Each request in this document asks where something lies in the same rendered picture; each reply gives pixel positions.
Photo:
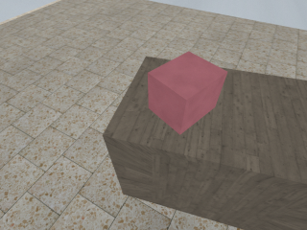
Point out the pedestal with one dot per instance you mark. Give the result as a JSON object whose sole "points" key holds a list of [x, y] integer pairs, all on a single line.
{"points": [[243, 164]]}

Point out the carton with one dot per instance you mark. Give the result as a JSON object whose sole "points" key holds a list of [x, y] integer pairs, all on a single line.
{"points": [[184, 89]]}

